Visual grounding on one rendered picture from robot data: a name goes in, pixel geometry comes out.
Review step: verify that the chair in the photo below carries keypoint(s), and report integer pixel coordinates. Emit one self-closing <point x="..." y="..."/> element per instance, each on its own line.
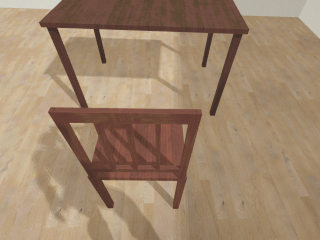
<point x="134" y="144"/>

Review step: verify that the table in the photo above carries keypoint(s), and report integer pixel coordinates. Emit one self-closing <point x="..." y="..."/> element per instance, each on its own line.
<point x="191" y="16"/>

